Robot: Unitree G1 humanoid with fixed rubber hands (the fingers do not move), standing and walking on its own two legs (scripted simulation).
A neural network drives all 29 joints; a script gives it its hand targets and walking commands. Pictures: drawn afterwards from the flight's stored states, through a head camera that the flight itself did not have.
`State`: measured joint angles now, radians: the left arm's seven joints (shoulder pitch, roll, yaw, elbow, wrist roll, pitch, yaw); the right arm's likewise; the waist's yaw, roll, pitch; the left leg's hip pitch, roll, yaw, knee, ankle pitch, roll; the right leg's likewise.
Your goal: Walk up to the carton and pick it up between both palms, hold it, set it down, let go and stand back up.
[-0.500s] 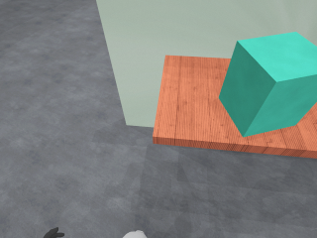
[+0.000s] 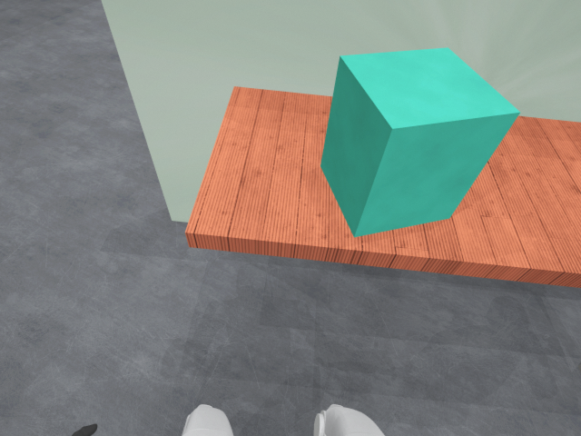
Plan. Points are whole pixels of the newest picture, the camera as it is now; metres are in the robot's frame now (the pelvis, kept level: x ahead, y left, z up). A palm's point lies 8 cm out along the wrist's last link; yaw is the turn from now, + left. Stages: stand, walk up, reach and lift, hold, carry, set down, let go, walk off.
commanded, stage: walk up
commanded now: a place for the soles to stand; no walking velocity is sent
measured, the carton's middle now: (399, 144) +0.59 -0.17 +0.06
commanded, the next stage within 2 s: none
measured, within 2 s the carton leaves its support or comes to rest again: neither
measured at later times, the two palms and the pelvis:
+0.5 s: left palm (199, 414) +0.16 +0.13 -0.04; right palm out of the picture +0.00 -0.54 -0.07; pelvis +0.02 -0.19 +0.03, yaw -5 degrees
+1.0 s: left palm (354, 433) +0.14 -0.05 +0.00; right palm out of the picture +0.08 -0.70 -0.08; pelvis +0.09 -0.38 +0.06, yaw -4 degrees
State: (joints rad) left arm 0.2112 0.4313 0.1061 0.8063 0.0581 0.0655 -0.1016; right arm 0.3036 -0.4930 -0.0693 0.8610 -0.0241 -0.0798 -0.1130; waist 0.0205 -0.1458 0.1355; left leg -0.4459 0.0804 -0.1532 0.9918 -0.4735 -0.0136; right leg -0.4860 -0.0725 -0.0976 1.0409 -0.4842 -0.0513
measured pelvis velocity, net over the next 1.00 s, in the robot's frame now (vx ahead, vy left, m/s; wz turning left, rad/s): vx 0.09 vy -0.38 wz -0.07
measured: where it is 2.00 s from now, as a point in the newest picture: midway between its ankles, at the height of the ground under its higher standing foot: outside the picture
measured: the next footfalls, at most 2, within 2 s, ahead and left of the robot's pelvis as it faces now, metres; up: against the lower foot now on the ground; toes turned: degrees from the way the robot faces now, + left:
left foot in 0.36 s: +0.12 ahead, +0.06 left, +0.00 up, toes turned -4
right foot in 0.60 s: +0.07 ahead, -0.38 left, +0.00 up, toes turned -8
